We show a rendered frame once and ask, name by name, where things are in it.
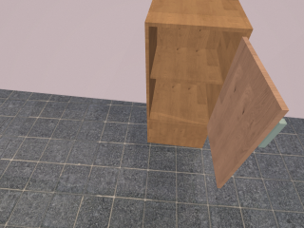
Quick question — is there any cupboard door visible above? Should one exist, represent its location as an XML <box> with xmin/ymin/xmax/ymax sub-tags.
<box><xmin>206</xmin><ymin>36</ymin><xmax>289</xmax><ymax>188</ymax></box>

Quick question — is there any handle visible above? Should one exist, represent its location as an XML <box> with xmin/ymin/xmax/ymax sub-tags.
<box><xmin>258</xmin><ymin>118</ymin><xmax>287</xmax><ymax>148</ymax></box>

